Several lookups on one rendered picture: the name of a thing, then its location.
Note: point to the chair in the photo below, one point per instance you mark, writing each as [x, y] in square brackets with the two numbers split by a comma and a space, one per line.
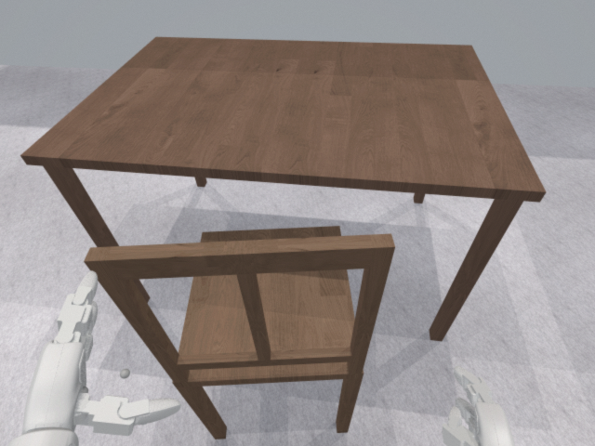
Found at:
[266, 306]

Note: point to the left robot forearm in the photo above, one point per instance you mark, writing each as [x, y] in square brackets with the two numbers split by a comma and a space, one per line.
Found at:
[49, 436]

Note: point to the table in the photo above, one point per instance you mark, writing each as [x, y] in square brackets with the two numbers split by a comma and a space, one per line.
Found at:
[417, 118]

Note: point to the robot left hand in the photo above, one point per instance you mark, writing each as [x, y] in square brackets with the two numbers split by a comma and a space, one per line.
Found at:
[54, 398]

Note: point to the robot right hand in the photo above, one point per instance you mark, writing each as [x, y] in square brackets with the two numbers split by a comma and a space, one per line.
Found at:
[488, 424]

